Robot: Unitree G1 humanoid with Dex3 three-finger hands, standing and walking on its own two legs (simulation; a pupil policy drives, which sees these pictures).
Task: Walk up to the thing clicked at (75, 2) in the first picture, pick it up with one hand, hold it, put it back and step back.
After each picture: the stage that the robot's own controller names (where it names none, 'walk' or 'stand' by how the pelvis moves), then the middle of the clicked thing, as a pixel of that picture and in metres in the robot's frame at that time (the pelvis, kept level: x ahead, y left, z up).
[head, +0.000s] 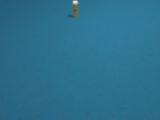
stand; (75, 9) +2.25 +0.14 -0.65
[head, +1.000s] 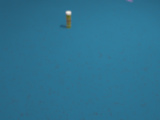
walk; (68, 20) +2.12 +0.14 -0.65
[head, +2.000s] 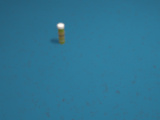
walk; (61, 34) +1.45 +0.21 -0.65
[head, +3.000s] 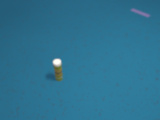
walk; (58, 70) +0.95 +0.23 -0.65
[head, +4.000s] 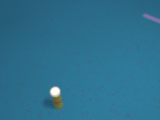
walk; (57, 99) +0.63 +0.22 -0.64
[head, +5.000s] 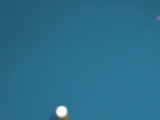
stand; (64, 117) +0.47 +0.20 -0.63
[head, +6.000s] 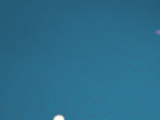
stand; out of the picture +0.45 +0.19 -0.65
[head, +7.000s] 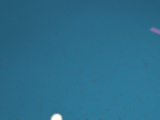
stand; out of the picture +0.46 +0.21 -0.66
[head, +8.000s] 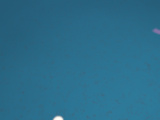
stand; out of the picture +0.45 +0.21 -0.66
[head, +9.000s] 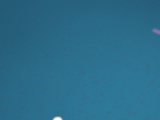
stand; out of the picture +0.44 +0.21 -0.66
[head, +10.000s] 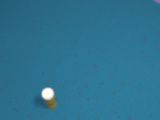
go down; (50, 99) +0.48 +0.20 -0.57
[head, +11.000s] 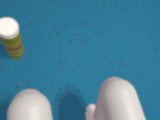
go down; (12, 41) +0.54 +0.23 -0.24
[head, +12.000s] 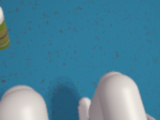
close in; out of the picture +0.53 +0.24 -0.22
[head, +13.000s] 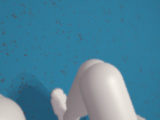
close; out of the picture +0.52 +0.28 -0.17
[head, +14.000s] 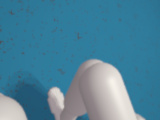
lift; out of the picture +0.49 +0.27 -0.18
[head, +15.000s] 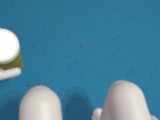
lift; (8, 57) +0.39 +0.25 -0.05
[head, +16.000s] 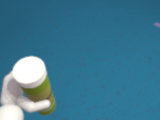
hold; (39, 91) +0.31 +0.15 +0.08
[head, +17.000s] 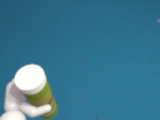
hold; (40, 96) +0.30 +0.16 +0.04
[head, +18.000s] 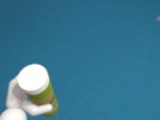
hold; (42, 95) +0.30 +0.15 +0.04
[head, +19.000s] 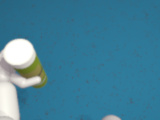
crouch; (30, 68) +0.40 +0.17 -0.02
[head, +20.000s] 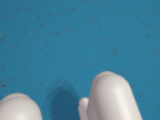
lower; out of the picture +0.54 +0.22 -0.05
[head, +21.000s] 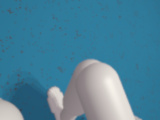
lower; out of the picture +0.49 +0.27 -0.19
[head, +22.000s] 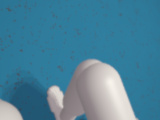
lower; out of the picture +0.49 +0.27 -0.18
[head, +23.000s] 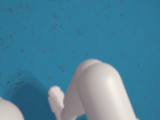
lower; out of the picture +0.49 +0.27 -0.18
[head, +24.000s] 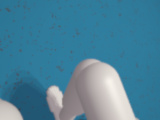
lower; out of the picture +0.49 +0.27 -0.18
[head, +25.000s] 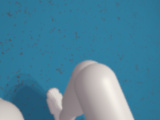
open; out of the picture +0.50 +0.24 -0.19
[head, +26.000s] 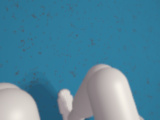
stand; out of the picture +0.49 +0.23 -0.20
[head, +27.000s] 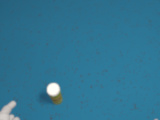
stand; (55, 94) +0.46 +0.16 -0.50
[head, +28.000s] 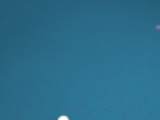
stand; out of the picture +0.44 +0.15 -0.60
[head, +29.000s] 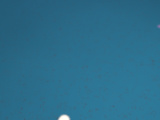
stand; out of the picture +0.43 +0.15 -0.60
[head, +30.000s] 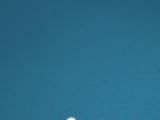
stand; out of the picture +0.46 +0.13 -0.65
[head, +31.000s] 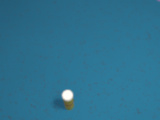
walk; (68, 100) +0.49 +0.11 -0.63
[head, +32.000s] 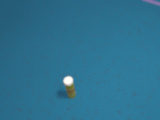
walk; (70, 88) +0.68 +0.19 -0.64
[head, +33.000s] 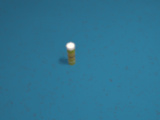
stand; (71, 54) +1.01 +0.17 -0.63
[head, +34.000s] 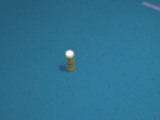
stand; (70, 62) +1.04 +0.16 -0.65
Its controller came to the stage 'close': yes
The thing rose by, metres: 0.69
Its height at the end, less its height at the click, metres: +0.00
